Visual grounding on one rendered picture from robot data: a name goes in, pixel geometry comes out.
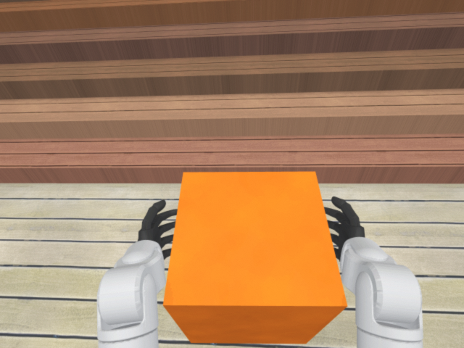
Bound carton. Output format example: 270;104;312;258
163;172;347;344

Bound robot left forearm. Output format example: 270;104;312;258
97;240;166;348

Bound robot right hand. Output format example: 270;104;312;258
324;196;365;262

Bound robot right forearm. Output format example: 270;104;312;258
340;237;423;348

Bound robot left hand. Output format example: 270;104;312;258
138;200;178;259

